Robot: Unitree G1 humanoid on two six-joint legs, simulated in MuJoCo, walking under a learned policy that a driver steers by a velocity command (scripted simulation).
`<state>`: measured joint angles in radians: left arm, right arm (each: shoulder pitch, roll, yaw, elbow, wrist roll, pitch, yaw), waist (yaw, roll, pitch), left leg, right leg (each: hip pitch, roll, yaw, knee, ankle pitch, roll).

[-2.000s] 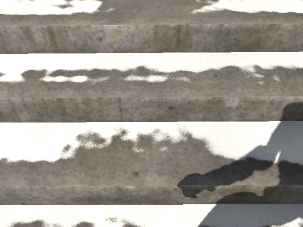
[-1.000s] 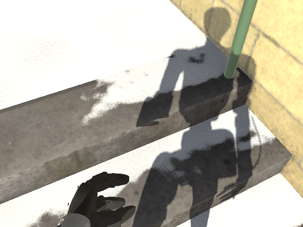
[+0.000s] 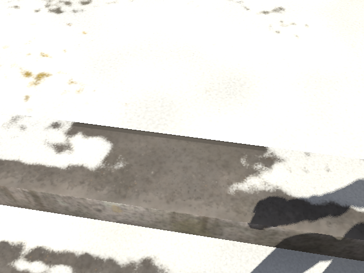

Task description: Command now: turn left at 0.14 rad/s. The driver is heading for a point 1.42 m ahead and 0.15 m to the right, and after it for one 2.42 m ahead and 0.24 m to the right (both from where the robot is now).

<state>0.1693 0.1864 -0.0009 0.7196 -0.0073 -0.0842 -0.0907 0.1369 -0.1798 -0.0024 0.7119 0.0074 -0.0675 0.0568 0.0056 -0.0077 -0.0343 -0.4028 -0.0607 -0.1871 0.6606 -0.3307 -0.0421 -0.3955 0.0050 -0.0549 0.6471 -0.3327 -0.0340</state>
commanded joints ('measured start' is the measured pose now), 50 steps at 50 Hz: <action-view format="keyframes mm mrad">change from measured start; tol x32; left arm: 1 -158 67 7 -109 -6 -25 -41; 50 -66 39 15 54 47 -19 30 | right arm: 1 64 -115 -45 -17 1 25 -4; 37 -98 -68 -54 -60 -56 -18 -59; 46 678 -305 -110 181 -71 -25 -43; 50 490 24 15 317 -122 9 7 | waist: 1 -59 -66 -65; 50 -84 67 90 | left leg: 1 -64 36 53 -72 40 -13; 29 -13 69 78 -193 36 31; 37 -372 123 136 416 -191 107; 44 497 33 264 -263 250 118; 46 925 461 -401 -291 888 559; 50 530 415 -192 -352 135 365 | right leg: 1 214 -134 198 -185 238 -32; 27 300 -64 77 -115 369 -35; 33 358 -326 480 -416 -408 -292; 40 112 -184 137 -479 -13 -172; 44 -1 -170 70 -98 293 -225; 48 -1003 106 217 1484 -186 -147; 50 -1084 50 239 1640 -32 -276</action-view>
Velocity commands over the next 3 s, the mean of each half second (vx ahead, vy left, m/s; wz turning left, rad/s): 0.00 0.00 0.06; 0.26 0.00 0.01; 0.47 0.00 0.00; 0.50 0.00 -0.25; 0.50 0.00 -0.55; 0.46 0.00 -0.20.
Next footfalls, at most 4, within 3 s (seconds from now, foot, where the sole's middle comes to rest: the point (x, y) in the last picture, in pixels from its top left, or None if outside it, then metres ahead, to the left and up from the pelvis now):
0.88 left None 0.11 0.14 -0.76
1.24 right None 0.40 -0.04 -0.62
1.72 left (132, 166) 0.74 0.20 -0.48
2.34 right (217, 109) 1.01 -0.10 -0.48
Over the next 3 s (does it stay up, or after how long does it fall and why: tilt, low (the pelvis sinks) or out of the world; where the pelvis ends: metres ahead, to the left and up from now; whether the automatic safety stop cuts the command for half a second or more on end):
stays up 1.25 -0.09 0.30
